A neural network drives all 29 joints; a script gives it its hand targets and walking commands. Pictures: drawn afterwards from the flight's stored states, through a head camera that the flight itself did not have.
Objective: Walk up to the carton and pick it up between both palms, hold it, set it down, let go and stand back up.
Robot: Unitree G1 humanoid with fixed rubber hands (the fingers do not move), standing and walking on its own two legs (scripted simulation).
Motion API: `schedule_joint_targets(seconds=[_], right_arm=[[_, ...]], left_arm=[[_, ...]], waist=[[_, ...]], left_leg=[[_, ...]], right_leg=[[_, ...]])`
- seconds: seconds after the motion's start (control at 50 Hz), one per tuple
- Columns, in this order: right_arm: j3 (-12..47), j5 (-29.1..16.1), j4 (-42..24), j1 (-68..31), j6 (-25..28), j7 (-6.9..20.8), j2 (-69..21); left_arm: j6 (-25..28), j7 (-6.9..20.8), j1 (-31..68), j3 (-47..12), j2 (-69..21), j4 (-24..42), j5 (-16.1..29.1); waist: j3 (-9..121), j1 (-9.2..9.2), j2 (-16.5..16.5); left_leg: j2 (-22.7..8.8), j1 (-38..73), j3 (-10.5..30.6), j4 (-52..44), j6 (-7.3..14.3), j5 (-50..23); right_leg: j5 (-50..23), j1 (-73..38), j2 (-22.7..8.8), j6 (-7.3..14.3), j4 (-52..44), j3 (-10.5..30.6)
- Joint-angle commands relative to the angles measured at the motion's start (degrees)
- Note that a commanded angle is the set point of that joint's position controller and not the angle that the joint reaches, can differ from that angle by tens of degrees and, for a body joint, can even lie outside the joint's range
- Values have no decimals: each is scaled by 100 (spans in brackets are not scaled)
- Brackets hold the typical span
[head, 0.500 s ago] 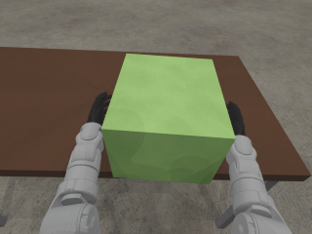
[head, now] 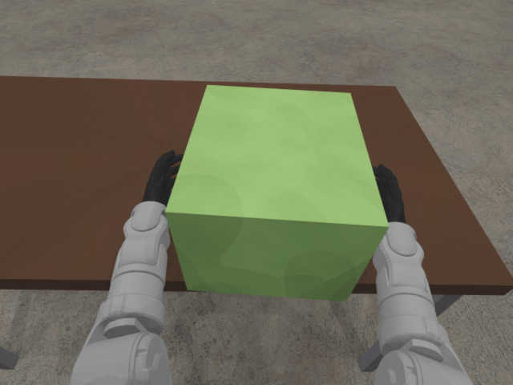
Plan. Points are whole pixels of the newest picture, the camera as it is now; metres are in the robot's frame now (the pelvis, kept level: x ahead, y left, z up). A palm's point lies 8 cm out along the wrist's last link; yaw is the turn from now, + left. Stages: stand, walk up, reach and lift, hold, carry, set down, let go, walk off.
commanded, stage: set down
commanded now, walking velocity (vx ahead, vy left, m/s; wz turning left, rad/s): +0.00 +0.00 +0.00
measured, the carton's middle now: (272, 187) +0.45 -0.04 +0.06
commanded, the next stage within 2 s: none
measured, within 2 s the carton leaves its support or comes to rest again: neither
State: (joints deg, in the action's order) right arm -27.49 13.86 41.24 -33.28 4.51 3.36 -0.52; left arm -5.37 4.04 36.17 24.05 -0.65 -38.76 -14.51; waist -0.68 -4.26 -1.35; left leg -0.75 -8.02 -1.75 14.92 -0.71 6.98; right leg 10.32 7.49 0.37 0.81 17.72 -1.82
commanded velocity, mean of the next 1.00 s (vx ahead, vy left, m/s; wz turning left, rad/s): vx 0.00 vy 0.00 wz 0.00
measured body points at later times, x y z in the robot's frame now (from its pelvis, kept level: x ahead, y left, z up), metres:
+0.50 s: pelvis +0.00 +0.00 -0.01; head +0.05 -0.01 +0.44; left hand +0.43 +0.14 +0.05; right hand +0.39 -0.25 +0.05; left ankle +0.01 +0.13 -0.75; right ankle -0.01 -0.10 -0.75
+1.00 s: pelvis -0.03 +0.00 -0.01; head +0.00 +0.01 +0.44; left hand +0.44 +0.17 +0.15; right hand +0.38 -0.30 +0.15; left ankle +0.01 +0.13 -0.75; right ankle -0.01 -0.10 -0.75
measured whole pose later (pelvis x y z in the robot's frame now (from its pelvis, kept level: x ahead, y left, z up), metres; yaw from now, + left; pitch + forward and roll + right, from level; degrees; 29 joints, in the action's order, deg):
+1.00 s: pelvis -0.03 +0.00 -0.01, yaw -3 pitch +9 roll +0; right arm 2.0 -26.5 51.3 -48.0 -11.0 0.6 28.5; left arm -20.8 -4.0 49.8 -0.2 20.6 -43.1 15.1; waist 7.0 -3.0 -0.5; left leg -3.1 -23.6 -3.6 22.4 -0.8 7.5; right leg 8.0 22.4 2.5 1.6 21.7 0.0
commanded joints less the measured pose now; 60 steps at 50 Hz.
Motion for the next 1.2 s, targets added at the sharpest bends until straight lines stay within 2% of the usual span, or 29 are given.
schedule_joint_targets(seconds=[0.0, 0.08, 0.12, 0.16, 0.2, 0.24, 0.28, 0.34, 0.38, 0.42, 0.46, 0.54, 0.6, 0.68, 0.8, 0.96, 1.04, 1.18], right_arm=[[1389, 341, -291, -2455, 123, 629, -1655], [1237, 404, -186, -2244, 117, 559, -1217], [1190, 38, -50, -1941, 223, 327, -213], [1081, -553, 81, -1908, 302, -81, 1474], [1651, -1399, 363, -2530, 346, -336, 1626], [1905, -1842, 385, -2946, 337, -484, 1731], [2029, -2145, 75, -3245, 371, -588, 1990], [2253, -2519, -389, -3370, 493, -707, 2403], [2399, -2704, -374, -3283, 539, -757, 2582], [2515, -2855, -151, -3207, 560, -775, 2758], [2631, -3030, 145, -3195, 572, -771, 2907], [2776, -3432, 547, -3459, 546, -691, 3268], [2843, -3710, 522, -3639, 419, -590, 3592], [2917, -3971, 312, -3751, 67, -476, 3891], [2795, -4102, -123, -4067, -706, -383, 4062], [2548, -4030, -92, -4806, -1611, -174, 4166], [2472, -4019, -144, -5115, -1858, -132, 4330], [2403, -4066, -407, -5334, -2147, -196, 4509]], left_arm=[[42, 383, 2508, -1407, -2097, -58, -202], [125, 267, 2446, -1283, -1646, -137, -215], [169, -81, 2348, -1451, -829, 169, 37], [254, -601, 2342, -1333, 762, 300, 402], [289, -958, 2934, -1855, 808, 229, 1046], [344, -1166, 3249, -2124, 860, 97, 1514], [470, -1273, 3464, -2260, 1091, 87, 1860], [682, -1266, 3341, -2251, 1447, 93, 2072], [790, -1160, 3136, -2071, 1667, -43, 2032], [859, -1024, 3026, -1872, 1871, -174, 1956], [904, -920, 3039, -1745, 2029, -239, 1903], [898, -861, 3435, -1799, 2230, -75, 2043], [738, -870, 3707, -1949, 2364, 252, 2255], [241, -822, 3828, -2009, 2550, 671, 2453], [-766, -742, 4114, -2078, 2832, 1037, 2757], [-1615, -881, 4870, -2282, 3169, 603, 3073], [-1865, -960, 5206, -2225, 3375, 637, 3117], [-2265, -990, 5416, -1969, 3714, 1035, 3107]], waist=[[1489, -72, 23], [1445, -47, -10], [1667, -48, 133], [1953, -5, 204], [2218, -25, 318], [2574, -11, 196], [3349, 42, 31], [4637, 165, -86], [4989, 246, -150], [5011, 290, -197], [4891, 307, -215], [4805, 242, -65], [4934, 161, 60], [4801, 115, 68], [4130, 84, 45], [3769, 185, 34], [4083, 220, -62], [4605, 200, -297]], left_leg=[[7, 1402, -233, -46, 3, -194], [-11, 1521, -272, -8, -3, -253], [-65, 1675, -196, 150, -188, -505], [-106, 1668, -176, 353, -277, -794], [-127, 1428, -87, 583, -291, -852], [-133, 1039, -26, 743, -218, -758], [-116, 753, -4, 932, -149, -952], [-56, 648, 14, 1316, -153, -1802], [7, 425, 7, 1455, -151, -2150], [55, 143, -6, 1442, -123, -2213], [74, -7, -18, 1374, -95, -2169], [44, 254, -12, 1359, -129, -2193], [25, 672, 21, 1427, -184, -2311], [42, 947, 62, 1377, -161, -2207], [82, 789, 115, 1001, 23, -1304], [16, 442, 182, 693, 195, -76], [-6, 389, 178, 681, 229, -8], [16, 348, 145, 669, 271, -231]], right_leg=[[-1166, 457, 57, -550, -303, -457], [-1201, 496, 67, -568, -282, -434], [-1282, 514, 124, -407, -231, -370], [-1405, 748, 180, -350, -182, -274], [-1417, 1117, 235, -269, -120, -150], [-1540, 1260, 225, -243, -2, -39], [-2098, 1117, 211, -287, 208, 34], [-3522, 546, 210, -396, 601, 113], [-4276, 136, 200, -455, 799, 187], [-4685, -172, 185, -494, 917, 259], [-4768, -270, 179, -508, 940, 306], [-4355, 156, 259, -460, 809, 267], [-4020, 538, 348, -424, 675, 191], [-3730, 696, 399, -421, 485, 156], [-2864, 775, 319, -426, 254, 200], [-1233, 1320, 159, -295, 68, 260], [-1183, 1222, 161, -295, 93, 258], [-1755, 707, 188, -379, 189, 250]])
